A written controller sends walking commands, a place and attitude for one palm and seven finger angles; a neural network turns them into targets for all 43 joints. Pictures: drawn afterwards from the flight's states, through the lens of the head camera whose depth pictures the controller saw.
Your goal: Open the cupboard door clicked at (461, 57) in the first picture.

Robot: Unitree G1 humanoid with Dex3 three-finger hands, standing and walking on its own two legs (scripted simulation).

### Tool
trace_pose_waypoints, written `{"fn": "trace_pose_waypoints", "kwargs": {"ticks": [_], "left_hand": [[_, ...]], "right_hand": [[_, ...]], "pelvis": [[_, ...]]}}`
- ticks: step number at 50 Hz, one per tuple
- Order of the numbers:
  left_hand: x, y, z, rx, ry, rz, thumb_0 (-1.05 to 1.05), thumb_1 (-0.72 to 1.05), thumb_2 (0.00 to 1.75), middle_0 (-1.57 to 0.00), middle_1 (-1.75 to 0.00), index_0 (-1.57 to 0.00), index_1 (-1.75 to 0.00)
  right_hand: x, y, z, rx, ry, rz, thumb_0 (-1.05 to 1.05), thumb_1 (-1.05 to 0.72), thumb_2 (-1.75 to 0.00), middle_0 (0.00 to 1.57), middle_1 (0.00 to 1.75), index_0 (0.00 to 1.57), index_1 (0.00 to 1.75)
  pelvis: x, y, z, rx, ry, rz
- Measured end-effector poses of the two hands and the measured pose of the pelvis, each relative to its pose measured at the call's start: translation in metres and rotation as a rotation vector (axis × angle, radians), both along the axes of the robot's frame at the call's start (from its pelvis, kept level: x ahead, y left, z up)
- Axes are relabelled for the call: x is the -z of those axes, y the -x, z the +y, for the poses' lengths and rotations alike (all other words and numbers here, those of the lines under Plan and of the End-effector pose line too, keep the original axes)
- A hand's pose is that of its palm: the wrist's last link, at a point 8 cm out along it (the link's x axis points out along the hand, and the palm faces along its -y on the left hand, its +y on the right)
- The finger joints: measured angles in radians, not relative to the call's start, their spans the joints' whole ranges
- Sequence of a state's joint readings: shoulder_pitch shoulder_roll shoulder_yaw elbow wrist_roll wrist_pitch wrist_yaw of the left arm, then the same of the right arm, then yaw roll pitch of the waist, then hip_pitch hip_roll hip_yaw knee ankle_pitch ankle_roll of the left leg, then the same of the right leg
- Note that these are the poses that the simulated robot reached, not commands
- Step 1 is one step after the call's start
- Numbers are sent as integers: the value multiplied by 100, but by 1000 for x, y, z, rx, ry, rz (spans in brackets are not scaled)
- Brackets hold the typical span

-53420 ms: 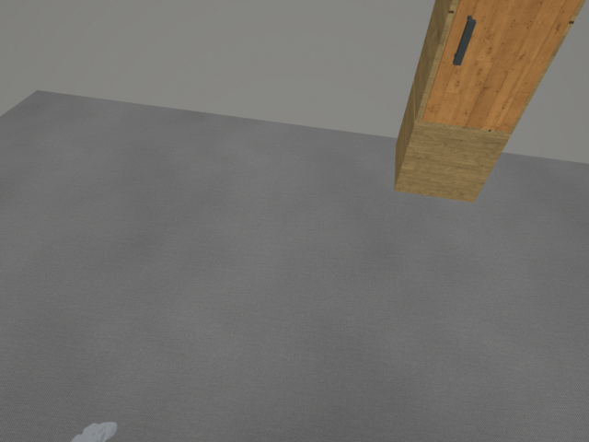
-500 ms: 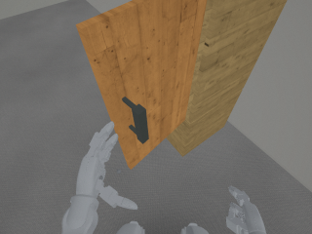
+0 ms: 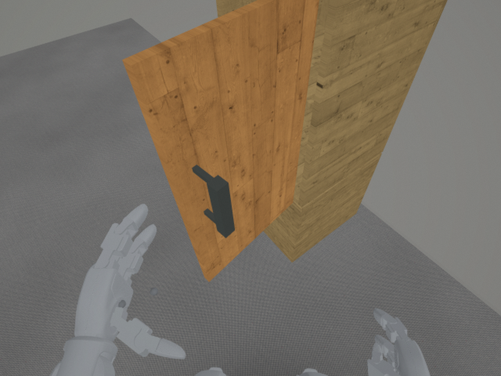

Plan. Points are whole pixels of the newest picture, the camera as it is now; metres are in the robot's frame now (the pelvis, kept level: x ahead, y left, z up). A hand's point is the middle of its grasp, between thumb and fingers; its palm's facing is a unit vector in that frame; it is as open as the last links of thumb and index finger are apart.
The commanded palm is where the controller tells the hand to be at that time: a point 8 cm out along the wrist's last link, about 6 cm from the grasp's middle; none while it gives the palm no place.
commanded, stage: draw the hand back to the body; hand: left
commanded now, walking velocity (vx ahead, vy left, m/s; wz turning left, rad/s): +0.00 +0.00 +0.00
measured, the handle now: (213, 201) +0.39 +0.09 +0.05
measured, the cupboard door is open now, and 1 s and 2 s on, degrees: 99 99 99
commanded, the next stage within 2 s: step back with the hand held close in 1.32 s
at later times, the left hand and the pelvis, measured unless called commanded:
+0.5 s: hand (68, 279) +0.21 +0.22 +0.14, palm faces +0.23 -0.91 -0.35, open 14.4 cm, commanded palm +0.18 +0.27 +0.17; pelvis +0.01 +0.02 +0.05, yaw +0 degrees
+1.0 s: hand out of the picture +0.23 +0.30 +0.22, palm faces +0.45 -0.79 -0.41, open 8.5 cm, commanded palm +0.17 +0.33 +0.23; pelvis +0.03 +0.03 +0.07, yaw -1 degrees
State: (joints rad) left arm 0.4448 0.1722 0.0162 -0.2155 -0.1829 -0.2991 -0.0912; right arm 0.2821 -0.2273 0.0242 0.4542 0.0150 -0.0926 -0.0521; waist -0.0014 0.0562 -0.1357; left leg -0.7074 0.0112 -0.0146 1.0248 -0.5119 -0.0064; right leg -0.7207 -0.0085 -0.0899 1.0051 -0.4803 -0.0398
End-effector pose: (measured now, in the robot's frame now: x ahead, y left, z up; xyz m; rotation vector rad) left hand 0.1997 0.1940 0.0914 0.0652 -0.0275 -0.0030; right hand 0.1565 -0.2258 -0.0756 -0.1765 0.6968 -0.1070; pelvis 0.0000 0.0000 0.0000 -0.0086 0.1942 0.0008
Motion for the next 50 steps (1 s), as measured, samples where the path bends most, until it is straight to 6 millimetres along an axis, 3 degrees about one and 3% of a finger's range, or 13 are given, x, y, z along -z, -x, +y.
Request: {"fn": "trace_pose_waypoints", "kwargs": {"ticks": [13,17,32,50], "left_hand": [[-32,10,33,-15,-10,-13,-1,-47,31,-15,-30,-15,-30],[-47,13,46,-102,-175,29,-1,-39,34,-16,-30,-15,-30],[-91,16,93,-330,-310,33,-1,8,54,-18,-30,-17,-30],[-151,17,136,-459,-406,-129,1,69,81,-20,-30,-20,-30]], "right_hand": [[-29,-13,6,-11,18,-91,1,-90,-90,20,30,20,30],[-37,-17,12,-6,30,-86,1,-90,-90,20,30,20,30],[-57,-28,35,-35,33,-49,1,-90,-90,20,30,20,30],[-68,-43,37,-52,33,-43,1,-90,-90,20,30,20,30]], "pelvis": [[-15,-4,7,-5,12,-61],[-25,-8,10,1,8,-93],[-57,-20,24,11,7,-210],[-69,-27,30,25,9,-257]]}}
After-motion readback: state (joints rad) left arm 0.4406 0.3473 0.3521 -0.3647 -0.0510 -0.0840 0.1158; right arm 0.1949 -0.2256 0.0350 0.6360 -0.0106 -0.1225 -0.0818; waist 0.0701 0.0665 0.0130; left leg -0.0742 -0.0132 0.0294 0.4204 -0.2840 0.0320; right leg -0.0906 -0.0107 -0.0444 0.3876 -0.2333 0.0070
